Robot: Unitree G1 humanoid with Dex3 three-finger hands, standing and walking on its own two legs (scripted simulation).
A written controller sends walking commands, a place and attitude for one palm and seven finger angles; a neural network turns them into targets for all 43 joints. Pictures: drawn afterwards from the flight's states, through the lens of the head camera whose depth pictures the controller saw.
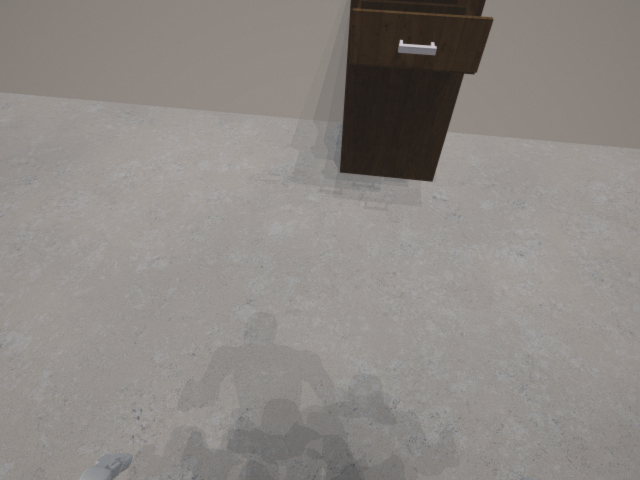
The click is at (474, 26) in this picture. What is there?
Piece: drawer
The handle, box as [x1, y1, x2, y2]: [398, 40, 436, 54]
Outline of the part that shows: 398,52 435,54 436,46 433,42 431,42 429,46 403,44 402,40 400,40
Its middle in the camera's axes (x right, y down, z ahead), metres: +0.30 -0.60 +1.20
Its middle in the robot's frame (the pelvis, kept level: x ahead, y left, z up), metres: +1.32 -0.23 -0.01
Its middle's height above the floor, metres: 0.76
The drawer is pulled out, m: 0.28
